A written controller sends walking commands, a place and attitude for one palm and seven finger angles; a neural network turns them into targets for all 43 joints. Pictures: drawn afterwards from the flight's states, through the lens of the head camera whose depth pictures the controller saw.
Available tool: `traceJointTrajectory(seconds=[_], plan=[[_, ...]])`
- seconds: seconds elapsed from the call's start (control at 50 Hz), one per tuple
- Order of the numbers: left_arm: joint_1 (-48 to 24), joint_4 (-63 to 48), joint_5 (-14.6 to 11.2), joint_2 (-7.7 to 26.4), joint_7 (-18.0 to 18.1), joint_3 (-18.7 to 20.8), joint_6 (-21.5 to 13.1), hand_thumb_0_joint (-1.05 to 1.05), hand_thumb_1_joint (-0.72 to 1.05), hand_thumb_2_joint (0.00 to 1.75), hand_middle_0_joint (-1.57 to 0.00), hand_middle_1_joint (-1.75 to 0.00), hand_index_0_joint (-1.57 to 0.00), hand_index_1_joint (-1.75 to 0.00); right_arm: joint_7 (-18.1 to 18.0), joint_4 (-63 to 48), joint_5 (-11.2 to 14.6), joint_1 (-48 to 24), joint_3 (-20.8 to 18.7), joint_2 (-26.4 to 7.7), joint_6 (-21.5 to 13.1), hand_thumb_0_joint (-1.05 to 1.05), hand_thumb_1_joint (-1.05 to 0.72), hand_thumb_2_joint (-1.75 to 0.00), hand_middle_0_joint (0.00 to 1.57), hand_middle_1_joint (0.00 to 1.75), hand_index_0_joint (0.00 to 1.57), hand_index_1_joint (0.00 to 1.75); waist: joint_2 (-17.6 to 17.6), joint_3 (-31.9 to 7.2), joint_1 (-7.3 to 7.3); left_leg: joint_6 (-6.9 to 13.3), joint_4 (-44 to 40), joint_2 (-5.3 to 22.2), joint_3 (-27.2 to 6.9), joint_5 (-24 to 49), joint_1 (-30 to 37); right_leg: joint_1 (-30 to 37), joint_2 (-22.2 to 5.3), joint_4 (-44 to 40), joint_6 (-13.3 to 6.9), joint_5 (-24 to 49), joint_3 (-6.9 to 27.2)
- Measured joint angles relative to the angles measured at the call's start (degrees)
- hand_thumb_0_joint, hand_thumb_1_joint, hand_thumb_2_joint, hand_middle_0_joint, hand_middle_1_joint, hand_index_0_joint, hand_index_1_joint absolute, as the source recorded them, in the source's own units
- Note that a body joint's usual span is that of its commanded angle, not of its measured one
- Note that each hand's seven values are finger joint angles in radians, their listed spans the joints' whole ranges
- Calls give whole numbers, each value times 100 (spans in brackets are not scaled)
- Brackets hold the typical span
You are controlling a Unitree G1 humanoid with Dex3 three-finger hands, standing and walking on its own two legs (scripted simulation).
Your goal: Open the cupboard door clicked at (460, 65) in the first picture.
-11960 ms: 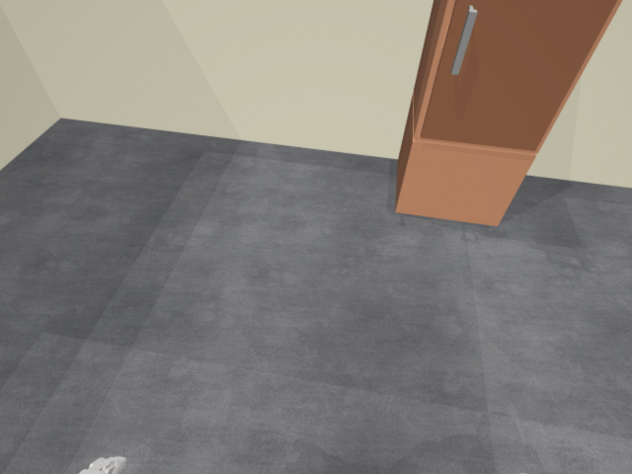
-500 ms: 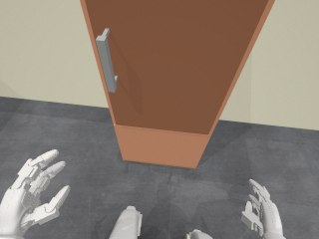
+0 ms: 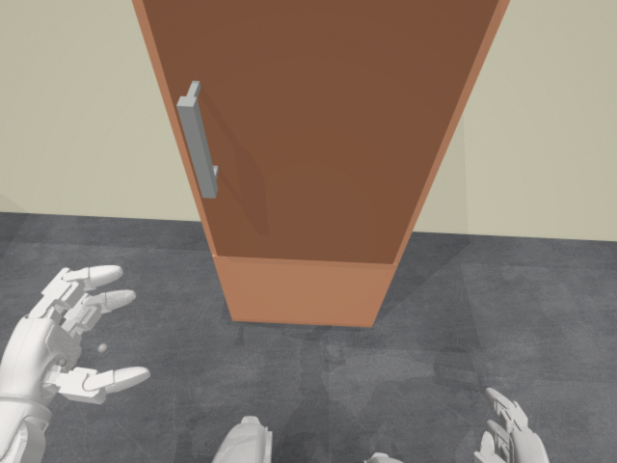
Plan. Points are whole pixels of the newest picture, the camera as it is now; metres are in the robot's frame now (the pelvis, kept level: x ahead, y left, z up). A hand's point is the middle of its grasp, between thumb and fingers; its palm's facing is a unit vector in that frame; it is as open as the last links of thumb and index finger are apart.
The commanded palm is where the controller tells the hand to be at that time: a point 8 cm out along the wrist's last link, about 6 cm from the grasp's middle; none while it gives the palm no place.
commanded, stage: raise the hand with hooked fingers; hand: left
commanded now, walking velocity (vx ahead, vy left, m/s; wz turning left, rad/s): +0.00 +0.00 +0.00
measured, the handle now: (203, 143) +0.54 +0.21 +0.09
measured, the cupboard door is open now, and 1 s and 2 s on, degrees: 0 0 0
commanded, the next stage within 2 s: move the hooked fingers beside the handle in 1.08 s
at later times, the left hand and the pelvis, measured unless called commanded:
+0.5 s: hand (76, 290) +0.28 +0.28 +0.10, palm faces +0.05 -1.00 -0.03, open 13.9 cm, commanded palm +0.26 +0.33 +0.11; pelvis +0.00 +0.01 +0.02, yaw +0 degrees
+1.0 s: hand (93, 269) +0.30 +0.27 +0.11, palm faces +0.04 -1.00 -0.03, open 13.9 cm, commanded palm +0.27 +0.31 +0.11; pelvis +0.01 -0.01 +0.03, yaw +0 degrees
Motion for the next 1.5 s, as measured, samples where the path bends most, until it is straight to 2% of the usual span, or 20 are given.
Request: traceJointTrajectory(seconds=[0.16, 0.32, 0.48, 0.64, 0.82, 1.0, 1.22, 1.36, 1.5], plan=[[-356, 73, 56, 152, 98, 37, 256, 0, -27, 40, -29, -105, -29, -106, 13, -151, 18, -50, 140, 46, 31, 1, -90, -90, 21, 30, 21, 30, -28, 43, -19, 46, -257, -34, 16, 88, 306, 341, -19, -341, 46, 146, -3], [-854, 460, 81, 290, 3, 135, 529, 0, -43, 33, -30, -115, -30, -116, -1, -241, 19, -83, 283, 67, 127, 1, -90, -90, 21, 30, 21, 30, -2, 83, 25, 67, -490, -60, 31, 177, 550, 593, -34, -604, 66, 259, -3], [-1369, 916, 92, 416, -171, 275, 666, -1, -48, 31, -30, -119, -30, -120, -62, -182, 27, -55, 312, 27, 219, 1, -90, -90, 21, 30, 21, 30, 1, 160, 44, 56, -673, -57, 39, 244, 734, 767, -22, -789, 56, 334, -1], [-1803, 1345, 85, 560, -303, 405, 747, -1, -50, 30, -30, -119, -30, -120, -94, -114, 49, 29, 271, -45, 298, 1, -90, -90, 21, 30, 21, 30, -3, 189, -1, 30, -852, -38, 59, 304, 888, 894, 2, -950, 34, 397, 15], [-1773, 1472, 81, 509, -314, 406, 709, -1, -50, 30, -30, -120, -30, -120, -50, -168, 58, 125, 204, -90, 380, 1, -90, -90, 21, 30, 21, 30, 7, 186, -49, 5, -998, -21, 123, 341, 997, 937, 13, -1026, 13, 421, 77], [-1774, 1490, 105, 436, -296, 409, 539, -1, -50, 30, -30, -120, -30, -120, -61, -122, 50, 87, 218, -57, 418, 1, -90, -90, 21, 30, 21, 30, 12, 217, -20, -36, -1022, -6, 110, 343, 1035, 953, 32, -1004, -27, 393, 69], [-1868, 1655, 84, 441, -357, 390, 547, -1, -50, 30, -30, -120, -30, -120, -63, -151, 53, 14, 238, -61, 453, 1, -90, -90, 21, 30, 21, 30, 41, 195, 12, -74, -1020, 6, 89, 340, 1027, 931, 48, -963, -61, 362, 56], [-2507, 2245, 204, 519, -331, 366, 526, -1, -50, 30, -31, -120, -30, -121, -118, -56, 42, -35, 254, -100, 481, 1, -90, -90, 21, 30, 21, 30, 18, 236, 25, -90, -924, -3, 27, 332, 896, 823, 46, -855, -79, 321, 2], [-2922, 2596, 290, 637, -371, 406, 481, -1, -50, 30, -30, -120, -30, -120, -80, -21, 29, 7, 238, -87, 589, 1, -90, -90, 21, 30, 21, 30, -14, 208, -75, -91, -881, 34, 64, 309, 803, 705, 76, -815, -82, 323, 50]])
